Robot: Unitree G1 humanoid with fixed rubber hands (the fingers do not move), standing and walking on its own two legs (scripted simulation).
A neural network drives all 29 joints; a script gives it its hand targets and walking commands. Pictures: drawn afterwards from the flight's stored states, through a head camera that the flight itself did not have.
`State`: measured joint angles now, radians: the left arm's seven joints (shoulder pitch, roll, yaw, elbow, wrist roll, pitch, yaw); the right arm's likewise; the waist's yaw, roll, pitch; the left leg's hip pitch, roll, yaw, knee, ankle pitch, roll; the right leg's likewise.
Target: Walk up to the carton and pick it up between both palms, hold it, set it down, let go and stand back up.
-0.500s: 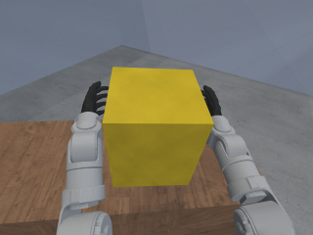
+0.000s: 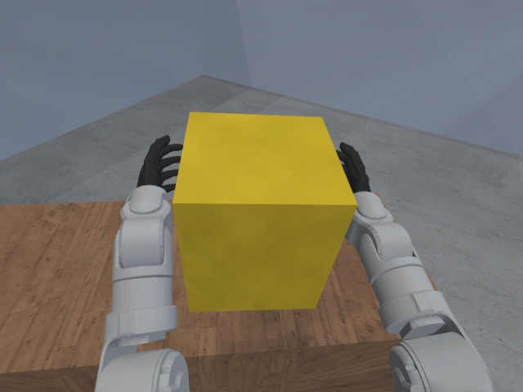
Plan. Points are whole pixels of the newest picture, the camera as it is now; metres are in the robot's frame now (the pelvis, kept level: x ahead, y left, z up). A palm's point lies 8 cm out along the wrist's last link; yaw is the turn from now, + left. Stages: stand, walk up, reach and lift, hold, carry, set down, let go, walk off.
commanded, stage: hold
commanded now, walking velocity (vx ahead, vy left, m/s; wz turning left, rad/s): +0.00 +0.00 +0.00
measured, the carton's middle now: (255, 214) +0.36 +0.01 +0.13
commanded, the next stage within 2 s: none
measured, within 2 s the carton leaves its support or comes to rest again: neither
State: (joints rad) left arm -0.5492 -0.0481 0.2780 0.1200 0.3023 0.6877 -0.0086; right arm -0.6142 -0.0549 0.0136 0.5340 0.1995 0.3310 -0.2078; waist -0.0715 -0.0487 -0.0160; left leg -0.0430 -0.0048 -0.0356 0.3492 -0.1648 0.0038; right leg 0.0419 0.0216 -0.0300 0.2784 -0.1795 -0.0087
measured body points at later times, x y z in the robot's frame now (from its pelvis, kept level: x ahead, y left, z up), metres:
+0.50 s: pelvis +0.00 +0.00 +0.00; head -0.06 +0.03 +0.44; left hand +0.36 +0.16 +0.19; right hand +0.37 -0.14 +0.18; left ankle +0.03 +0.11 -0.75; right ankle -0.01 -0.11 -0.75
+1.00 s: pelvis +0.00 +0.00 +0.00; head -0.06 +0.03 +0.44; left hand +0.36 +0.16 +0.19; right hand +0.36 -0.14 +0.18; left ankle +0.03 +0.11 -0.75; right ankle -0.01 -0.11 -0.75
